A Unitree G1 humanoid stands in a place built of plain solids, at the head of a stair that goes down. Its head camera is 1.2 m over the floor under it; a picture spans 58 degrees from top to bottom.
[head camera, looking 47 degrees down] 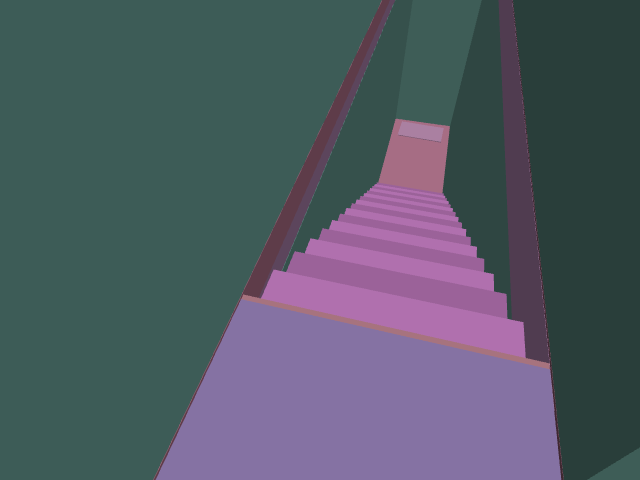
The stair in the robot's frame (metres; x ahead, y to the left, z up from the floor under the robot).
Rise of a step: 0.18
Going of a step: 0.27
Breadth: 0.98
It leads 15 degrees to the right of straight ahead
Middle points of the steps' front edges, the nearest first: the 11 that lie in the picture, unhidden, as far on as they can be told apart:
0.74 -0.21 0.00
1.00 -0.28 -0.18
1.26 -0.35 -0.36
1.52 -0.42 -0.54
1.78 -0.49 -0.73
2.03 -0.56 -0.91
2.29 -0.63 -1.09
2.55 -0.70 -1.27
2.81 -0.76 -1.45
3.07 -0.83 -1.64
3.33 -0.90 -1.82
